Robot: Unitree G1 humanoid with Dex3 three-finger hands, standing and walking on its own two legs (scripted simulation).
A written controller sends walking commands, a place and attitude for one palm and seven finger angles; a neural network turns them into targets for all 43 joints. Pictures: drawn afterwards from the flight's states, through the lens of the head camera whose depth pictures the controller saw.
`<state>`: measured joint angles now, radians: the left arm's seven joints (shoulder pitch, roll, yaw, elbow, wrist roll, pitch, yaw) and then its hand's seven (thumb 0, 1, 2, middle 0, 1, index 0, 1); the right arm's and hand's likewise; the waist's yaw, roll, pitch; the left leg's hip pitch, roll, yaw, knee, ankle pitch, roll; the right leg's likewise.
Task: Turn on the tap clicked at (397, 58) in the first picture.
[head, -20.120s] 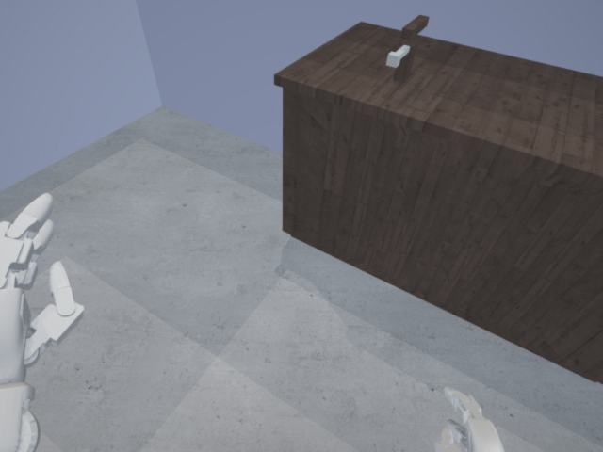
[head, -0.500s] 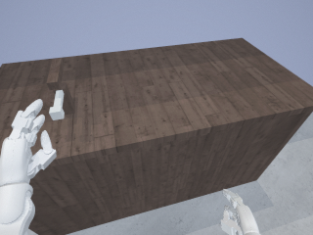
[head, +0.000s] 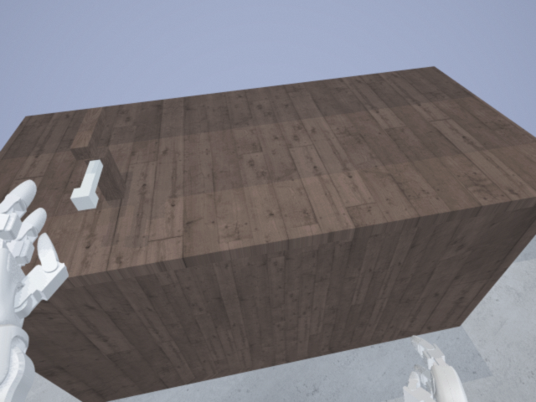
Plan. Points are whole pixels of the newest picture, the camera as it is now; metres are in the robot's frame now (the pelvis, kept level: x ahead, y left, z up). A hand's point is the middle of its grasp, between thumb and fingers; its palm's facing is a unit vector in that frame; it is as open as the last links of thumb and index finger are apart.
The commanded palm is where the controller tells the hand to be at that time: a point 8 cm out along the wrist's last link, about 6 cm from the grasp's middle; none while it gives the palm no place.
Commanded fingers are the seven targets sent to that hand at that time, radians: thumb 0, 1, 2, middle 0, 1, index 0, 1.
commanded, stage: turn the palm inward beside the body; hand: left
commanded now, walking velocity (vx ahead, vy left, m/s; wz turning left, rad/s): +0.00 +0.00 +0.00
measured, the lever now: (84, 198) +0.36 +0.35 +0.12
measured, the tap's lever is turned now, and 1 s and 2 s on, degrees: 0 0 0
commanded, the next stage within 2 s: reach beside the lever's end, fingers flat in 1.38 s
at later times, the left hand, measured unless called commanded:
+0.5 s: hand (49, 280) +0.19 +0.27 +0.17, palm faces +0.47 -0.86 -0.17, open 7.4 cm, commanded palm +0.13 +0.31 +0.19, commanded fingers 0.00 0.90 0.90 -0.20 -0.30 -0.20 -0.30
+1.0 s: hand (46, 291) +0.17 +0.26 +0.18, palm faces +0.49 -0.86 -0.12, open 7.4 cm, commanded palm +0.12 +0.30 +0.19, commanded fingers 0.00 0.90 0.90 -0.20 -0.30 -0.20 -0.30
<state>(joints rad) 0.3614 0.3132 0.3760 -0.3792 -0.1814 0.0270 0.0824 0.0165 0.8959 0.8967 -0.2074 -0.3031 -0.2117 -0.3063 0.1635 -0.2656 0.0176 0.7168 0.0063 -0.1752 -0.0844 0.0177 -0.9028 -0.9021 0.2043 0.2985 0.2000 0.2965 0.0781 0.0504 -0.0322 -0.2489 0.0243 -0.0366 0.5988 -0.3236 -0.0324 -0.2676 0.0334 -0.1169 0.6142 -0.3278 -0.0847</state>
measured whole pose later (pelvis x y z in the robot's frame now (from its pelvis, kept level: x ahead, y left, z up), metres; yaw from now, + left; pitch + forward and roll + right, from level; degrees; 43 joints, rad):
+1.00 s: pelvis -0.01 +0.03 +0.01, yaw +1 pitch -5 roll +0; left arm 0.42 0.22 0.27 -0.58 -0.23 0.27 0.15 0.02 0.90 0.90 -0.20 -0.30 -0.21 -0.31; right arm 0.15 -0.23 0.08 0.69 0.03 -0.24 -0.10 0.02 -0.90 -0.90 0.21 0.30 0.20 0.30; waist 0.10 0.07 -0.03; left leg -0.18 -0.01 -0.04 0.56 -0.29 -0.01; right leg -0.19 0.01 -0.11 0.56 -0.29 -0.05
